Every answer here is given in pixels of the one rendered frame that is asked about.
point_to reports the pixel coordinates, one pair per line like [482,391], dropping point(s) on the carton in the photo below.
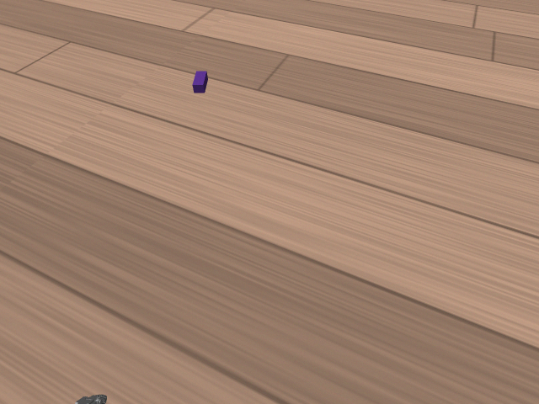
[200,81]

